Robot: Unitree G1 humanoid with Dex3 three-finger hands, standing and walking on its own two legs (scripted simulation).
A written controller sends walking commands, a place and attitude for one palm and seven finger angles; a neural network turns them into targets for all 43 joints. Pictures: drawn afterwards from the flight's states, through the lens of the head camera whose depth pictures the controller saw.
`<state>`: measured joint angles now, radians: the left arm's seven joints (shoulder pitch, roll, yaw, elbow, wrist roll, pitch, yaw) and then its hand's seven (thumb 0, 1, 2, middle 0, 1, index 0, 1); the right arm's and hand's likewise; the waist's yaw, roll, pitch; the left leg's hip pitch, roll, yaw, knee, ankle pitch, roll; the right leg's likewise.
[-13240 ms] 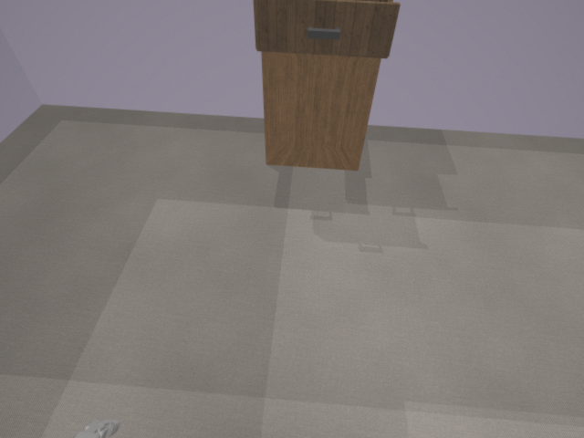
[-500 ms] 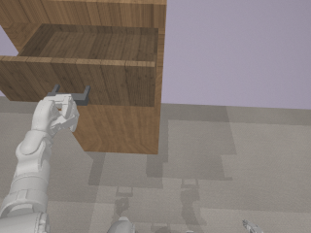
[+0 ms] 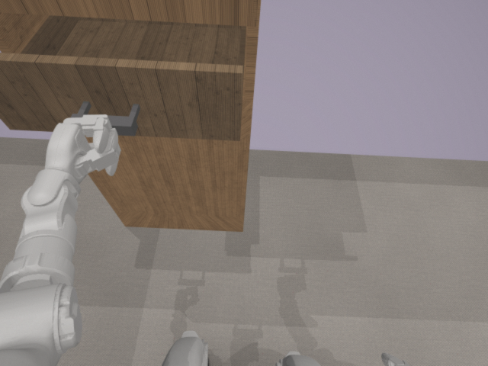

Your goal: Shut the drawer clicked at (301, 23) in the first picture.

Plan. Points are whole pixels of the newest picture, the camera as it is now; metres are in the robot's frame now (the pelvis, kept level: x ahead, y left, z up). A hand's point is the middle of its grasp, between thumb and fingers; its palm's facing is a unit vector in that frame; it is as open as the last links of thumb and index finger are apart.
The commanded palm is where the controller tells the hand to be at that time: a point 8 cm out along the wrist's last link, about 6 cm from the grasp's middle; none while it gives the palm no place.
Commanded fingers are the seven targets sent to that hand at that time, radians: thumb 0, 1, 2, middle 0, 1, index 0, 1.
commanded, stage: push the drawer shut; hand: left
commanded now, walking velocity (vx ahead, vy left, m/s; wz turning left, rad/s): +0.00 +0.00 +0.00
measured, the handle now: (107, 116) +0.51 +0.24 +0.09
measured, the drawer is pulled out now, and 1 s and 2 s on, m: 0.13 0.00 0.00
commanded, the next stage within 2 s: pull the fist back off the drawer in 1.30 s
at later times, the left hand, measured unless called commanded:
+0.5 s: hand (121, 122) +0.49 +0.22 +0.09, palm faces -0.06 -1.00 -0.04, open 3.0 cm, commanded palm +0.50 +0.26 +0.09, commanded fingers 0.00 0.90 0.90 -1.40 -1.60 -1.40 -1.60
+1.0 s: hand (129, 96) +0.55 +0.22 +0.09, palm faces -0.05 -1.00 -0.03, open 3.1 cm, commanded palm +0.57 +0.24 +0.09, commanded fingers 0.00 0.90 0.90 -1.40 -1.60 -1.40 -1.60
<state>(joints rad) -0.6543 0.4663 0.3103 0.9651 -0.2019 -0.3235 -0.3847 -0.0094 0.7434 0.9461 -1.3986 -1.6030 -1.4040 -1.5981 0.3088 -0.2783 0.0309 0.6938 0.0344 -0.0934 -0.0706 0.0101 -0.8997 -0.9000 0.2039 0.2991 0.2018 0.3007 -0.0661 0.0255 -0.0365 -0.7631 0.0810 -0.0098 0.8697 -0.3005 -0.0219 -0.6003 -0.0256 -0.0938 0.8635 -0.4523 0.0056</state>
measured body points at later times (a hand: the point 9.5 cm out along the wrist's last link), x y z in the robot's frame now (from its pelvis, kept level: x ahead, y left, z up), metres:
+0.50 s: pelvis +0.00 +0.00 -0.01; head +0.10 +0.02 +0.42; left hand +0.49 +0.27 +0.10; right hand +0.00 -0.27 -0.12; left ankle +0.07 +0.13 -0.69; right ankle -0.02 -0.12 -0.69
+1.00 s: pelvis +0.00 +0.02 -0.02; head +0.15 +0.04 +0.40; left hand +0.55 +0.27 +0.10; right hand -0.04 -0.25 -0.12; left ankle +0.07 +0.13 -0.69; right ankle -0.02 -0.12 -0.69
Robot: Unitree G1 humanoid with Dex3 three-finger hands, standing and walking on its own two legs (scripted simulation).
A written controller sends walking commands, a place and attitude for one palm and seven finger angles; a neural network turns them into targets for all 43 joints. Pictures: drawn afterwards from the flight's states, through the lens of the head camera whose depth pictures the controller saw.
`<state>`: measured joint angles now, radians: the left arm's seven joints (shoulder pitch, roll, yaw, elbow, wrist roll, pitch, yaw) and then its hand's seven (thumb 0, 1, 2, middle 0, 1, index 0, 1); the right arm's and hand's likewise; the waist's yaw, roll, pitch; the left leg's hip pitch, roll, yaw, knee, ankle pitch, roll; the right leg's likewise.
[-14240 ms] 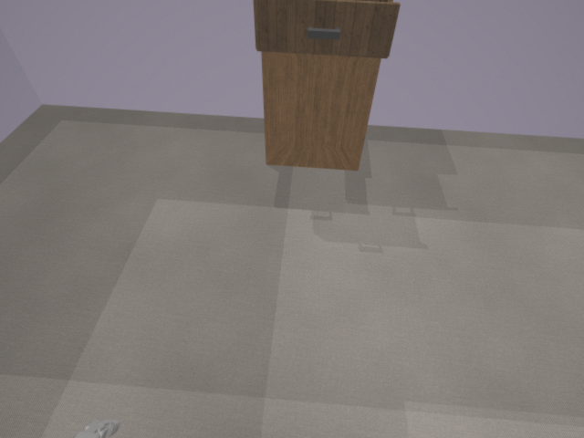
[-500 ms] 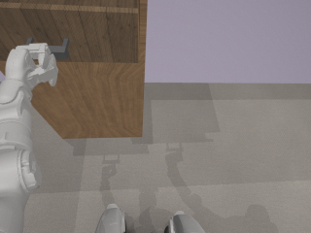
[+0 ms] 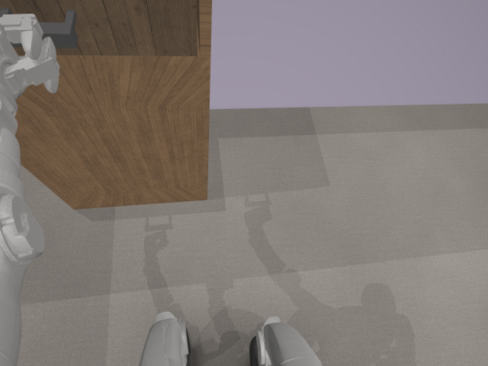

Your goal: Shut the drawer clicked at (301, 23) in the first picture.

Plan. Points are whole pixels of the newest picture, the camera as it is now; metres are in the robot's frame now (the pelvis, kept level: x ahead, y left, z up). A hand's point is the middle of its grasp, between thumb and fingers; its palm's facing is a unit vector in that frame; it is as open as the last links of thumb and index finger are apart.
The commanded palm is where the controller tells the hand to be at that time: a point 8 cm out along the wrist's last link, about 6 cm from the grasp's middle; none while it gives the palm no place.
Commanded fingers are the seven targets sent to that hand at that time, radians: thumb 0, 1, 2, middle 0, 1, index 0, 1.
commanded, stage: push the drawer shut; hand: left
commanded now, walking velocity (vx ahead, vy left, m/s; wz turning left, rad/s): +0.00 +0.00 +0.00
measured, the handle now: (37, 25) +0.61 +0.26 +0.11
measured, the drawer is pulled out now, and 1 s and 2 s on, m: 0.00 0.00 0.00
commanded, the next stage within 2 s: pull the fist back off the drawer in 0.30 s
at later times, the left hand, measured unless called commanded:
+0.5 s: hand (44, 57) +0.55 +0.24 +0.11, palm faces +0.00 -1.00 -0.04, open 3.1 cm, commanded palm +0.58 +0.26 +0.11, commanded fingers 0.00 0.90 0.90 -1.40 -1.60 -1.40 -1.60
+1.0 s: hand (56, 60) +0.54 +0.22 +0.12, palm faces +0.02 -1.00 -0.03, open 3.2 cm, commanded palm +0.52 +0.26 +0.11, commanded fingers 0.00 0.90 0.90 -1.40 -1.60 -1.40 -1.60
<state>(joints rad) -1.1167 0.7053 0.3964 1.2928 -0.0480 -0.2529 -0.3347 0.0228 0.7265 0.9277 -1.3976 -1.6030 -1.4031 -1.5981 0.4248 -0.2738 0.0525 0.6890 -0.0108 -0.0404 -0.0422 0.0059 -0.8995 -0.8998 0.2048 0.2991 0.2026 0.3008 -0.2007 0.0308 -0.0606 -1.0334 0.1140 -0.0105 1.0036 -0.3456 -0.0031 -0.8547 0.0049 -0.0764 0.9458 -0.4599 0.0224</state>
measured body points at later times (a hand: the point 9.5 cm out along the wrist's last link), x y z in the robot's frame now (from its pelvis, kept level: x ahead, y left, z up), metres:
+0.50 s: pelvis -0.01 +0.00 -0.01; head +0.15 +0.04 +0.42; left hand +0.54 +0.29 +0.12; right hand -0.04 -0.27 -0.10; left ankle +0.06 +0.12 -0.67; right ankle -0.01 -0.14 -0.67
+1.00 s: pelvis +0.00 +0.00 +0.00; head +0.14 +0.03 +0.43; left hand +0.53 +0.27 +0.12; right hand -0.03 -0.25 -0.10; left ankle +0.06 +0.12 -0.67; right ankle -0.01 -0.14 -0.67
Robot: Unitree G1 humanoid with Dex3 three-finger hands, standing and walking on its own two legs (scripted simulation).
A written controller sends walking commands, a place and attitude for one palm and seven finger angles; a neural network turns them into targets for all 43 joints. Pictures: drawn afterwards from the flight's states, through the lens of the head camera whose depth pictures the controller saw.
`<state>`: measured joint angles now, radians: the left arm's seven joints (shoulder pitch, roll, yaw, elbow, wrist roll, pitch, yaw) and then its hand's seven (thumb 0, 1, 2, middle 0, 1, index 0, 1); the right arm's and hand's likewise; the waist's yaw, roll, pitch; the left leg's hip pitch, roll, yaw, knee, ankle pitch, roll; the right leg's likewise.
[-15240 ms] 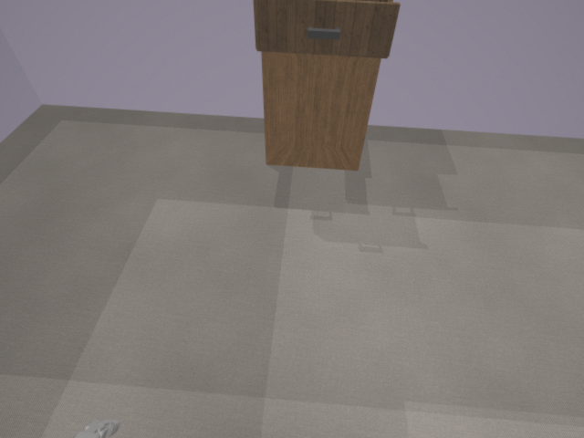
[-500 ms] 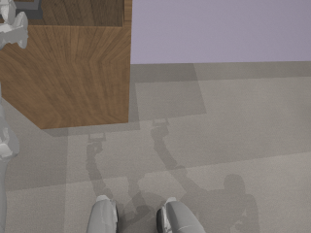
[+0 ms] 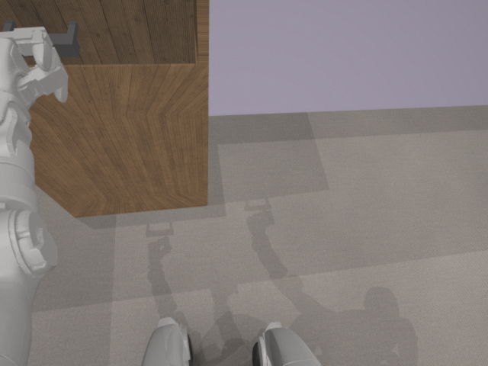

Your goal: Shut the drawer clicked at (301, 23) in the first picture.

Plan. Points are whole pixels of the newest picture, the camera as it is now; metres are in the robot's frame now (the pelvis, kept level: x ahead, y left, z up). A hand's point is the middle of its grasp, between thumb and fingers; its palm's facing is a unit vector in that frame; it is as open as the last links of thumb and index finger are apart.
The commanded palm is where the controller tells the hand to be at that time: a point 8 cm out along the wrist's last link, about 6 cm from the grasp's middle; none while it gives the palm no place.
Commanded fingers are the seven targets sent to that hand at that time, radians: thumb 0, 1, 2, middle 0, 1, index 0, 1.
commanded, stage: pull the fist back off the drawer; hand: left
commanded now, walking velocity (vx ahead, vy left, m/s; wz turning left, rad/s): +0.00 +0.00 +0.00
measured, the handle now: (40, 36) +0.61 +0.26 +0.11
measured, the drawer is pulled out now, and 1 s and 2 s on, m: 0.00 0.00 0.00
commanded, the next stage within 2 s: draw the hand back to the body in 0.10 s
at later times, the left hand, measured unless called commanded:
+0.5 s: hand (31, 105) +0.46 +0.23 +0.13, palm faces +0.04 -1.00 -0.02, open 3.3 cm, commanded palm +0.41 +0.27 +0.15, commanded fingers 0.00 0.90 0.90 -1.40 -1.60 -1.40 -1.60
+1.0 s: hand out of the picture +0.31 +0.23 +0.18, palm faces +0.37 -0.89 -0.27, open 3.3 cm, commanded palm +0.26 +0.27 +0.20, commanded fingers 0.00 0.90 0.90 -1.40 -1.60 -1.40 -1.60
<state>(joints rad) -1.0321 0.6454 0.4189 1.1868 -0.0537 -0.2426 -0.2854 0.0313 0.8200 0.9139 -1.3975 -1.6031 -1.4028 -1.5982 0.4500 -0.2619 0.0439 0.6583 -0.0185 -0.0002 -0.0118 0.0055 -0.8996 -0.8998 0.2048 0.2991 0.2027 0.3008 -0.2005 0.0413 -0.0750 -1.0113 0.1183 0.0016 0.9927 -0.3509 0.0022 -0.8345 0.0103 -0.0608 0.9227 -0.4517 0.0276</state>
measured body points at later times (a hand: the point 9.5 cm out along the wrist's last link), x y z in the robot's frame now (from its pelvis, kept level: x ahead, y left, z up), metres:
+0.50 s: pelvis +0.05 -0.01 +0.03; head +0.11 -0.01 +0.47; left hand +0.45 +0.28 +0.14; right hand +0.11 -0.28 -0.08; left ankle +0.06 +0.12 -0.67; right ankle -0.01 -0.15 -0.67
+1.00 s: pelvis +0.03 -0.02 +0.06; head +0.04 -0.04 +0.51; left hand +0.29 +0.28 +0.19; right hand +0.23 -0.24 -0.03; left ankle +0.06 +0.12 -0.67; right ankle -0.01 -0.15 -0.67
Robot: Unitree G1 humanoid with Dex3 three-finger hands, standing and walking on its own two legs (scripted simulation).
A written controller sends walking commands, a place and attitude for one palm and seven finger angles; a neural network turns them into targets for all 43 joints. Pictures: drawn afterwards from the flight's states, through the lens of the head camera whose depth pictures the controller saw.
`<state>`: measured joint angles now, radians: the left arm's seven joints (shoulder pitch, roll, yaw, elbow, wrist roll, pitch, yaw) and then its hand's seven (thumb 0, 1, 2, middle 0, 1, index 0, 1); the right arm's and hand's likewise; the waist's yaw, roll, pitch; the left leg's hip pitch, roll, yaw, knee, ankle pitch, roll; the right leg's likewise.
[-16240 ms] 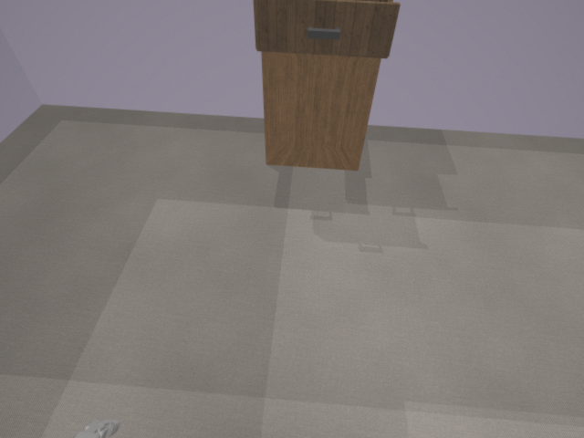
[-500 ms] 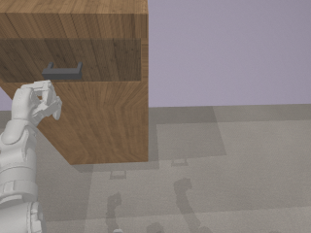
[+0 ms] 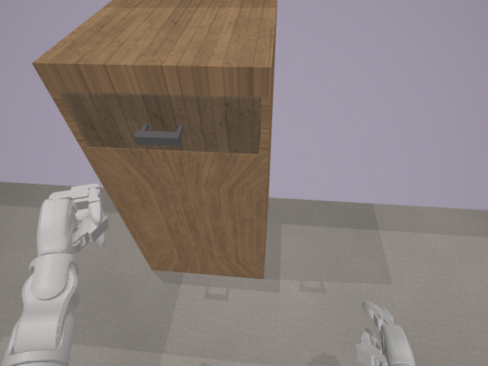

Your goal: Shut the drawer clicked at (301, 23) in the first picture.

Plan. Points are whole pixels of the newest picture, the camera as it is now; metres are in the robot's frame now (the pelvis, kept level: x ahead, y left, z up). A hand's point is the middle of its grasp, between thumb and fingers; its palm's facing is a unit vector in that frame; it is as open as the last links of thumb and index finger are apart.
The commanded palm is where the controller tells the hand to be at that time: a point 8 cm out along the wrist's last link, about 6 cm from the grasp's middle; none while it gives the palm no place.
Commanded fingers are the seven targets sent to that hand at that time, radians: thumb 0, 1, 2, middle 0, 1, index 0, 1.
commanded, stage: draw the hand back to the body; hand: left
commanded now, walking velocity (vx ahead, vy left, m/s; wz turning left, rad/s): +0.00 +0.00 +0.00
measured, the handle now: (160, 132) +0.59 +0.26 +0.05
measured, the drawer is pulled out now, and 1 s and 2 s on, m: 0.00 0.00 0.00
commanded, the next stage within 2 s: step back with the hand held close in 0.58 s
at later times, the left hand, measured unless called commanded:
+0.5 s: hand (58, 270) +0.18 +0.23 +0.17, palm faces +0.38 -0.82 -0.42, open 3.3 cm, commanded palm +0.14 +0.27 +0.18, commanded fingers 0.00 0.90 0.90 -1.40 -1.60 -1.40 -1.60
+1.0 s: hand (58, 266) +0.19 +0.25 +0.15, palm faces +0.23 -0.82 -0.52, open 3.2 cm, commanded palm +0.13 +0.29 +0.18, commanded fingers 0.00 0.90 0.90 -1.40 -1.60 -1.40 -1.60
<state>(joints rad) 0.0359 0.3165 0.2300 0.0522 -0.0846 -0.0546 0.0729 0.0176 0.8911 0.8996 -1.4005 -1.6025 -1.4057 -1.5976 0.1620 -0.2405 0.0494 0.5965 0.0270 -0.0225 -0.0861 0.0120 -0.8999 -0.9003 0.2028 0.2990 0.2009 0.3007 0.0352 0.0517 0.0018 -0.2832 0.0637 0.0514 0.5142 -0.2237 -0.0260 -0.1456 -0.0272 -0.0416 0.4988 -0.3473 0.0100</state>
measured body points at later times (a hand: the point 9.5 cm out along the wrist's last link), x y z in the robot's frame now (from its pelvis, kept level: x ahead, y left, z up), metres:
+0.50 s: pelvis +0.01 +0.00 +0.01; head -0.01 -0.04 +0.46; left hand +0.16 +0.27 +0.19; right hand +0.20 -0.23 -0.08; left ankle +0.03 +0.14 -0.73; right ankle -0.05 -0.12 -0.74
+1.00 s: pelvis -0.01 +0.02 +0.01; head +0.02 +0.00 +0.46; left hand +0.18 +0.29 +0.18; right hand +0.17 -0.23 -0.08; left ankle +0.03 +0.14 -0.73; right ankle -0.05 -0.12 -0.73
